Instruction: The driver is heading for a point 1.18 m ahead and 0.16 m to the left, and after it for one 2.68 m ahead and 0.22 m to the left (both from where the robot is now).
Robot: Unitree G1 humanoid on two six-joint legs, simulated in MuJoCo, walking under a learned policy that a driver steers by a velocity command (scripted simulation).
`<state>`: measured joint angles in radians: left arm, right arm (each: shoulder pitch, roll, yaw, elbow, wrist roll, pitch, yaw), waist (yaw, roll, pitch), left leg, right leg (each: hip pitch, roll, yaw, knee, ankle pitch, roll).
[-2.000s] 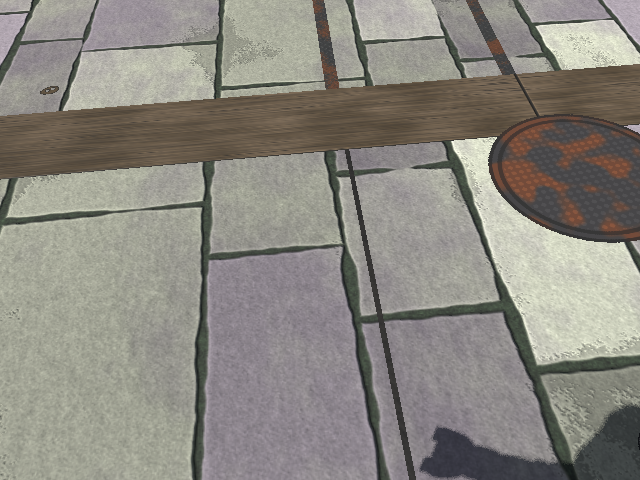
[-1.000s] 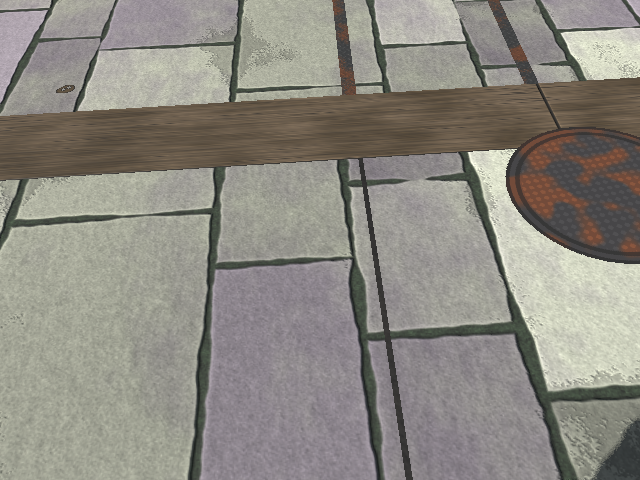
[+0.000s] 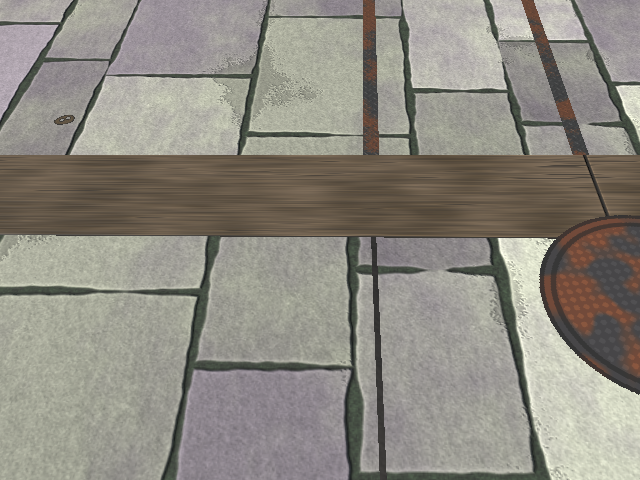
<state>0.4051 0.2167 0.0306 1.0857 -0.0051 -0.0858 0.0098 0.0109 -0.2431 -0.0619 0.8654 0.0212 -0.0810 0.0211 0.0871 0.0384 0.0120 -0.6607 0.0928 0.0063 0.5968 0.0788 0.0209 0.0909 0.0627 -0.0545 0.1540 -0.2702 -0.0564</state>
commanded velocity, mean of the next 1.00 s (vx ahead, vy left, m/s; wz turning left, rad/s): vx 0.50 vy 0.00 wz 0.01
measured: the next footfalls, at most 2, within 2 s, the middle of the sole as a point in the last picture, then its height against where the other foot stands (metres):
left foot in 0.12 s outside the picture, level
right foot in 0.68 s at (421, 441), level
